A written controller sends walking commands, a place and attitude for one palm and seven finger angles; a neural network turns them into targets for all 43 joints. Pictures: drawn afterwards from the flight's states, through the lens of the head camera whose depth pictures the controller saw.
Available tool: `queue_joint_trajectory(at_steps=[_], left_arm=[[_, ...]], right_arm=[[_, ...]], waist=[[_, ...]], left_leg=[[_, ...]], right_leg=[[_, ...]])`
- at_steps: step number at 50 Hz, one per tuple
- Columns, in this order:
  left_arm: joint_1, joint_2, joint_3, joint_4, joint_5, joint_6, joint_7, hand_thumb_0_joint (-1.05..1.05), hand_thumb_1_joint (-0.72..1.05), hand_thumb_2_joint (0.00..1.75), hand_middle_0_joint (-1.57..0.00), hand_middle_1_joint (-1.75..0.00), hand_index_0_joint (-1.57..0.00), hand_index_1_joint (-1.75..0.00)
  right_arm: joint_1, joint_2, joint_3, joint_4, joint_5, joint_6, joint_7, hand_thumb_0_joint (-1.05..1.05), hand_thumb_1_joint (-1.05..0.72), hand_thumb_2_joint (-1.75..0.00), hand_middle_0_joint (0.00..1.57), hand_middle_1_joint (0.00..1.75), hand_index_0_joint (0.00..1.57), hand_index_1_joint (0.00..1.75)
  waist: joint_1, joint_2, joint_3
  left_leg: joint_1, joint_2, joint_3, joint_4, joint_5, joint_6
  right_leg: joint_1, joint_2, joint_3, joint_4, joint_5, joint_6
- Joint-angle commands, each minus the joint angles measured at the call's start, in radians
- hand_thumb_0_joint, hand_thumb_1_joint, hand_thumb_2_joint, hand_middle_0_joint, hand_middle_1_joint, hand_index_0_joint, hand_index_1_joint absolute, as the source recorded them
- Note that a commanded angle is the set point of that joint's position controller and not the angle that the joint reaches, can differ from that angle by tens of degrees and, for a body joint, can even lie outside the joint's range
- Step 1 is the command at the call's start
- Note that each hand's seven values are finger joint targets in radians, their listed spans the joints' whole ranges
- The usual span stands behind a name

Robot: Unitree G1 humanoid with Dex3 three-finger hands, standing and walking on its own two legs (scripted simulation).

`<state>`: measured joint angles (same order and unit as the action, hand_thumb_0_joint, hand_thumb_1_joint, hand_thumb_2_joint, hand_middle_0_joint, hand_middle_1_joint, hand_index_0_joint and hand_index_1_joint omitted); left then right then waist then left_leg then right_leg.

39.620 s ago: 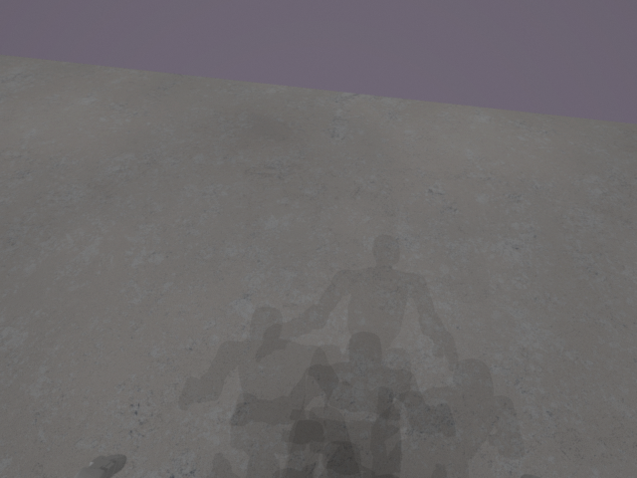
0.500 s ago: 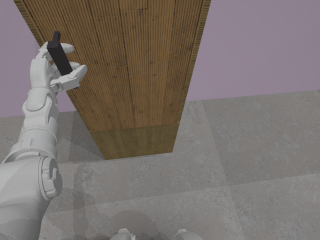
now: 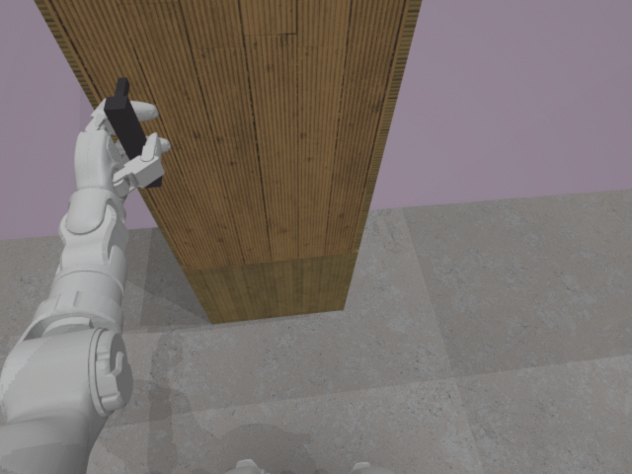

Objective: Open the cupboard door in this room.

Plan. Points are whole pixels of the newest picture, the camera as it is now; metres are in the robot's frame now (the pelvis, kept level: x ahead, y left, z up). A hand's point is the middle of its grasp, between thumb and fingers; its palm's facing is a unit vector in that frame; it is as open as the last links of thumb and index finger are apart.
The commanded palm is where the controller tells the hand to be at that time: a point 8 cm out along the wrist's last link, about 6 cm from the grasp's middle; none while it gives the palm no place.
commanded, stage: pull the door open along its arc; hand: left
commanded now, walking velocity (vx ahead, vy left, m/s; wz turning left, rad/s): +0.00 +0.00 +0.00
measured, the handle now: (138, 135) +0.53 +0.21 +0.11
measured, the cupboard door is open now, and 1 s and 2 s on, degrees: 1 20 40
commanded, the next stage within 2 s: open thumb and fingers to let go in 1.42 s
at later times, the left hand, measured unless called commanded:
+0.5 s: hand (182, 216) +0.40 +0.13 +0.11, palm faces +0.46 -0.89 +0.02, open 5.8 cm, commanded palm +0.35 +0.17 +0.11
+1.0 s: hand (189, 224) +0.39 +0.12 +0.11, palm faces +0.49 -0.87 -0.01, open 5.8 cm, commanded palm +0.31 +0.15 +0.11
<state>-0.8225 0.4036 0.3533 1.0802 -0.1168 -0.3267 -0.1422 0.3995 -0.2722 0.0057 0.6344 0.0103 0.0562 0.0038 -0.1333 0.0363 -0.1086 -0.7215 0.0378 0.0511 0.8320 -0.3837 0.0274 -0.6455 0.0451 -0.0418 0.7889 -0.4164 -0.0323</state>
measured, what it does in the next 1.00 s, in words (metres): stands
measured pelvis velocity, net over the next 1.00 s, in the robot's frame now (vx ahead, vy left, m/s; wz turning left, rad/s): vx -0.01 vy -0.02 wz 0.03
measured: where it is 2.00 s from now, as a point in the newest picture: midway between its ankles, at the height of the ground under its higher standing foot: outside the picture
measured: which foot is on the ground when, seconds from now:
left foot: down 0.00-1.00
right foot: down 0.00-1.00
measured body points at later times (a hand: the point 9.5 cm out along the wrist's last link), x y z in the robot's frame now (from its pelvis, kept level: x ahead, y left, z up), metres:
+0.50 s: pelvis -0.01 -0.01 +0.01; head +0.02 -0.01 +0.45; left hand +0.37 +0.18 +0.11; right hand +0.16 -0.23 -0.10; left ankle +0.01 +0.10 -0.70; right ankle -0.03 -0.10 -0.70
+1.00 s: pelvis -0.01 -0.02 +0.01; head +0.01 -0.04 +0.46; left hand +0.35 +0.17 +0.11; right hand +0.06 -0.27 -0.12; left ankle +0.01 +0.10 -0.70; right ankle -0.03 -0.10 -0.70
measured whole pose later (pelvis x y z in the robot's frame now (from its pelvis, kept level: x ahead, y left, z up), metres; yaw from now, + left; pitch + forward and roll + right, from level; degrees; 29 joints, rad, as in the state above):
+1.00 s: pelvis -0.01 -0.02 +0.01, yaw +2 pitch +8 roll +0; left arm -0.42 0.02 0.13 0.56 -0.02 -0.20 0.52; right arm 0.34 -0.24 -0.03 0.70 -0.04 0.03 0.00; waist -0.05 0.05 -0.10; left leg -0.56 0.02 0.03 0.73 -0.32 0.00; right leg -0.49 0.03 -0.06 0.74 -0.39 -0.06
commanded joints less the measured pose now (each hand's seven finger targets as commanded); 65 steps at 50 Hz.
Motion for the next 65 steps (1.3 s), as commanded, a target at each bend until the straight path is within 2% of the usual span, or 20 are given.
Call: queue_joint_trajectory(at_steps=[1, 7, 11, 12, 13, 14, 17, 19, 21, 23, 24, 32, 34, 36, 39, 41, 44, 48, 55, 65], left_arm=[[-0.269, 0.181, 0.008, -0.321, -0.031, -0.079, -0.013, 0.0, 0.9, 0.9, -0.4, -1.35, -0.4, -1.35], [0.027, 0.088, -0.034, -0.557, -0.08, -0.03, -0.009, 0.0, 0.9, 0.9, -0.4, -1.35, -0.4, -1.35], [0.199, 0.027, -0.074, -0.743, -0.094, -0.001, 0.01, 0.0, 0.9, 0.9, -0.4, -1.35, -0.4, -1.35], [0.194, -0.034, 0.044, -0.814, -0.157, 0.026, 0.158, 0.0, 0.9, 0.9, -0.4, -1.35, -0.4, -1.35], [0.225, -0.131, -0.066, -0.842, -0.122, 0.052, 0.232, 0.0, 0.9, 0.9, -0.4, -1.35, -0.4, -1.35], [0.226, -0.137, -0.072, -0.863, -0.092, 0.064, 0.303, 0.0, 0.9, 0.9, -0.4, -1.35, -0.4, -1.35], [0.114, -0.194, -0.148, -0.881, 0.038, 0.1, 0.482, 0.0, 0.9, 0.9, -0.4, -1.35, -0.4, -1.35], [-0.001, -0.216, -0.168, -0.848, 0.098, 0.123, 0.585, 0.0, 0.9, 0.9, -0.4, -1.35, -0.4, -1.35], [-0.001, -0.303, -0.224, -0.814, 0.133, 0.148, 0.664, 0.0, 0.9, 0.9, -0.4, -1.35, -0.4, -1.35], [-0.05, -0.327, -0.245, -0.809, 0.155, 0.15, 0.699, 0.0, 0.9, 0.9, -0.4, -1.35, -0.4, -1.35], [-0.068, -0.332, -0.244, -0.796, 0.162, 0.149, 0.72, 0.0, 0.9, 0.9, -0.4, -1.35, -0.4, -1.35], [-0.153, -0.332, -0.27, -0.72, 0.175, 0.09, 0.695, 0.0, 0.9, 0.9, -0.4, -1.35, -0.4, -1.35], [-0.154, -0.314, -0.259, -0.705, 0.167, 0.075, 0.685, 0.0, 0.9, 0.9, -0.4, -1.35, -0.4, -1.35], [-0.156, -0.307, -0.246, -0.689, 0.15, 0.068, 0.676, 0.0, 0.9, 0.9, -0.4, -1.35, -0.4, -1.35], [-0.161, -0.281, -0.226, -0.678, 0.141, 0.051, 0.668, 0.0, 0.9, 0.9, -0.4, -1.35, -0.4, -1.35], [-0.105, -0.301, -0.23, -0.669, 0.13, 0.049, 0.664, 0.0, 0.9, 0.9, -0.4, -1.35, -0.4, -1.35], [-0.018, -0.303, -0.23, -0.7, 0.124, 0.036, 0.656, 0.0, 0.9, 0.9, -0.4, -1.35, -0.4, -1.35], [0.101, -0.352, -0.276, -0.799, 0.115, 0.038, 0.651, 0.0, 0.9, 0.9, -0.4, -1.35, -0.4, -1.35], [0.438, -0.429, -0.361, -1.045, 0.1, 0.087, 0.645, 0.0, 0.9, 0.9, -0.4, -1.35, -0.4, -1.35], [0.768, -0.605, -0.613, -1.35, 0.224, 0.228, 0.739, 0.0, 0.9, 0.9, -0.4, -1.35, -0.4, -1.35]], right_arm=[[0.092, -0.149, -0.06, -0.093, 0.009, -0.016, -0.008, 0.0, -0.9, -0.9, 0.2, 0.3, 0.2, 0.3], [0.021, -0.132, -0.061, -0.147, 0.024, -0.028, -0.001, 0.0, -0.9, -0.9, 0.2, 0.3, 0.2, 0.3], [-0.037, -0.115, -0.059, -0.174, 0.031, -0.045, 0.0, 0.0, -0.9, -0.9, 0.2, 0.3, 0.2, 0.3], [-0.089, -0.078, -0.055, -0.179, 0.03, -0.062, 0.002, 0.0, -0.9, -0.9, 0.2, 0.3, 0.2, 0.3], [-0.104, -0.077, -0.052, -0.176, 0.022, -0.073, 0.009, 0.0, -0.9, -0.9, 0.2, 0.3, 0.2, 0.3], [-0.102, -0.079, -0.052, -0.166, 0.017, -0.079, 0.012, 0.0, -0.9, -0.9, 0.2, 0.3, 0.2, 0.3], [-0.117, -0.077, -0.054, -0.135, -0.017, -0.069, 0.015, 0.0, -0.9, -0.9, 0.2, 0.3, 0.2, 0.3], [-0.129, -0.073, -0.055, -0.112, -0.036, -0.058, 0.006, 0.0, -0.9, -0.9, 0.2, 0.3, 0.2, 0.3], [-0.162, -0.062, -0.054, -0.11, -0.048, -0.05, 0.003, 0.0, -0.9, -0.9, 0.2, 0.3, 0.2, 0.3], [-0.166, -0.057, -0.055, -0.103, -0.056, -0.046, -0.001, 0.0, -0.9, -0.9, 0.2, 0.3, 0.2, 0.3], [-0.166, -0.056, -0.057, -0.097, -0.062, -0.043, -0.006, 0.0, -0.9, -0.9, 0.2, 0.3, 0.2, 0.3], [-0.165, -0.045, -0.054, -0.08, -0.066, -0.041, -0.018, 0.0, -0.9, -0.9, 0.2, 0.3, 0.2, 0.3], [-0.162, -0.048, -0.055, -0.075, -0.064, -0.044, -0.022, 0.0, -0.9, -0.9, 0.2, 0.3, 0.2, 0.3], [-0.161, -0.049, -0.053, -0.074, -0.062, -0.049, -0.025, 0.0, -0.9, -0.9, 0.2, 0.3, 0.2, 0.3], [-0.146, -0.054, -0.056, -0.063, -0.059, -0.056, -0.029, 0.0, -0.9, -0.9, 0.2, 0.3, 0.2, 0.3], [-0.147, -0.052, -0.056, -0.067, -0.057, -0.061, -0.026, 0.0, -0.9, -0.9, 0.2, 0.3, 0.2, 0.3], [-0.135, -0.058, -0.064, -0.073, -0.055, -0.068, -0.02, 0.0, -0.9, -0.9, 0.2, 0.3, 0.2, 0.3], [-0.14, -0.058, -0.068, -0.094, -0.05, -0.075, -0.008, 0.0, -0.9, -0.9, 0.2, 0.3, 0.2, 0.3], [-0.215, -0.047, -0.062, -0.16, -0.043, -0.076, 0.001, 0.0, -0.9, -0.9, 0.2, 0.3, 0.2, 0.3], [-0.323, 0.005, -0.037, -0.228, -0.06, -0.036, 0.012, 0.0, -0.9, -0.9, 0.2, 0.3, 0.2, 0.3]], waist=[[0.047, 0.043, -0.46], [0.092, -0.02, -0.402], [0.113, -0.002, -0.355], [0.195, -0.021, -0.341], [0.152, 0.0, -0.301], [0.144, -0.052, -0.274], [0.103, -0.025, -0.261], [0.075, -0.062, -0.248], [0.079, -0.052, -0.28], [0.075, -0.035, -0.312], [0.065, -0.079, -0.319], [0.058, -0.026, -0.316], [0.052, -0.071, -0.321], [0.059, -0.049, -0.318], [0.057, -0.091, -0.316], [0.073, -0.06, -0.303], [0.09, -0.1, -0.328], [0.11, -0.076, -0.32], [0.151, -0.11, -0.26], [0.142, -0.087, -0.154]], left_leg=[[0.4, -0.029, -0.074, -0.05, 0.503, 0.009], [0.379, -0.035, -0.047, -0.092, 0.505, 0.018], [0.398, -0.038, -0.036, -0.115, 0.503, 0.017], [0.359, -0.043, -0.03, -0.124, 0.486, 0.005], [0.376, -0.043, -0.028, -0.132, 0.463, 0.0], [0.363, -0.037, -0.043, -0.131, 0.447, -0.002], [0.368, -0.036, -0.052, -0.122, 0.393, -0.006], [0.358, -0.036, -0.061, -0.112, 0.343, -0.001], [0.358, -0.039, -0.067, -0.112, 0.315, -0.008], [0.372, -0.042, -0.07, -0.104, 0.325, -0.01], [0.369, -0.039, -0.076, -0.1, 0.319, -0.007], [0.346, -0.048, -0.071, -0.094, 0.278, -0.005], [0.335, -0.046, -0.073, -0.094, 0.268, -0.001], [0.322, -0.052, -0.065, -0.101, 0.247, 0.0], [0.312, -0.052, -0.064, -0.11, 0.236, 0.003], [0.307, -0.057, -0.054, -0.121, 0.222, 0.003], [0.319, -0.054, -0.051, -0.132, 0.256, 0.003], [0.346, -0.053, -0.04, -0.149, 0.28, 0.002], [0.389, -0.046, -0.027, -0.187, 0.303, 0.002], [0.446, -0.037, -0.049, -0.164, 0.327, -0.008]], right_leg=[[0.165, 0.018, 0.02, -0.072, 0.532, 0.012], [0.273, 0.01, 0.019, -0.097, 0.618, 0.017], [0.3, 0.001, 0.02, -0.111, 0.631, 0.018], [0.314, 0.005, 0.001, -0.125, 0.579, 0.017], [0.293, 0.005, -0.003, -0.127, 0.555, 0.019], [0.277, 0.005, -0.013, -0.125, 0.514, 0.017], [0.218, -0.004, -0.008, -0.112, 0.45, 0.018], [0.188, -0.01, -0.002, -0.124, 0.401, 0.02], [0.183, -0.014, -0.005, -0.117, 0.356, 0.015], [0.184, -0.016, -0.004, -0.112, 0.363, 0.01], [0.184, -0.014, -0.004, -0.115, 0.358, 0.013], [0.189, -0.025, 0.016, -0.124, 0.357, 0.01], [0.2, -0.025, 0.021, -0.132, 0.36, 0.014], [0.212, -0.028, 0.027, -0.14, 0.353, 0.017], [0.233, -0.029, 0.034, -0.154, 0.352, 0.021], [0.241, -0.032, 0.037, -0.166, 0.344, 0.021], [0.282, -0.03, 0.035, -0.167, 0.386, 0.021], [0.309, -0.031, 0.031, -0.174, 0.411, 0.018], [0.372, -0.043, 0.028, -0.202, 0.447, 0.023], [0.336, -0.051, 0.0, -0.192, 0.434, 0.006]])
